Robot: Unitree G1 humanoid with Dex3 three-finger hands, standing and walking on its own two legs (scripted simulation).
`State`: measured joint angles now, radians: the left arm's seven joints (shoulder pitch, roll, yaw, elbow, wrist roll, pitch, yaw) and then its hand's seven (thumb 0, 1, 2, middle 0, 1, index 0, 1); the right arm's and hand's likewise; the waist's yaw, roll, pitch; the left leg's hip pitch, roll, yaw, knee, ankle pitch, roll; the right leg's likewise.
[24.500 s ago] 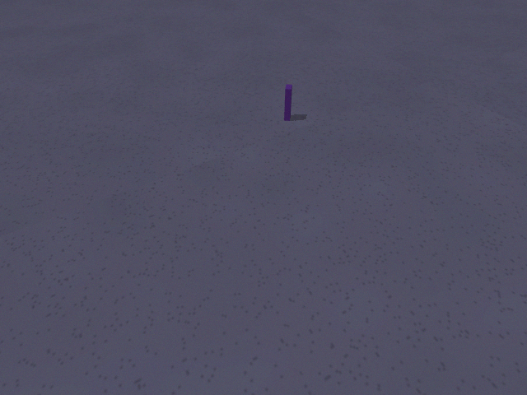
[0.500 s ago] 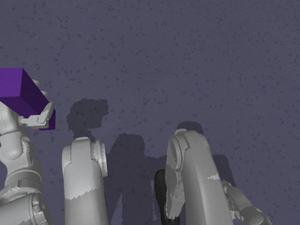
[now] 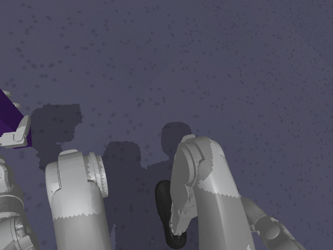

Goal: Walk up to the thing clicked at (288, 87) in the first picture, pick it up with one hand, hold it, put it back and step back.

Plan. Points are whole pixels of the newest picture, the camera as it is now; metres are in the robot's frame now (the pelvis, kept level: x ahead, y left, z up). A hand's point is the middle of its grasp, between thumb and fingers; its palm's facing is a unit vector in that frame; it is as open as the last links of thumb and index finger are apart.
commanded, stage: lower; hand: left
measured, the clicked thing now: (5, 121) +0.40 +0.30 -0.13
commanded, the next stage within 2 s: loosen in 1.14 s
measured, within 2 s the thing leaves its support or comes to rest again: rests again in 0.86 s
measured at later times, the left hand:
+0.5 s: hand (12, 122) +0.40 +0.30 -0.15, palm faces +0.40 -0.92 +0.00, open 8.5 cm
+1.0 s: hand (14, 124) +0.40 +0.30 -0.16, palm faces +0.40 -0.92 +0.00, open 8.5 cm
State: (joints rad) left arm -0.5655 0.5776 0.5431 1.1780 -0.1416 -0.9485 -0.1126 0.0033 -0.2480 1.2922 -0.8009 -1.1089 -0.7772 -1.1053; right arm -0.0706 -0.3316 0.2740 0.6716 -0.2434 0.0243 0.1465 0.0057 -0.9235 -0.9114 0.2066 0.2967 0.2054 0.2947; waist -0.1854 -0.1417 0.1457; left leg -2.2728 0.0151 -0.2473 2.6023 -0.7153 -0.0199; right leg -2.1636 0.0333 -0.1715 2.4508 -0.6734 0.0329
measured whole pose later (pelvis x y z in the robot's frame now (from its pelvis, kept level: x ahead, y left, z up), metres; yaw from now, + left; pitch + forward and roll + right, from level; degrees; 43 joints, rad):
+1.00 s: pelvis -0.01 +0.01 -0.01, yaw -3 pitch +14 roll -15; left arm -0.56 0.71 0.55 1.30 -0.12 -1.07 -0.02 0.00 -0.25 1.30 -0.80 -1.11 -0.77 -1.11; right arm -0.14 -0.36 0.41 0.61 -0.32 0.01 0.16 0.00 -0.90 -0.90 0.21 0.30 0.21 0.29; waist -0.21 -0.23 0.25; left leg -2.24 0.02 -0.33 2.66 -0.71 -0.01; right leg -2.10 0.06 -0.23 2.44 -0.64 0.05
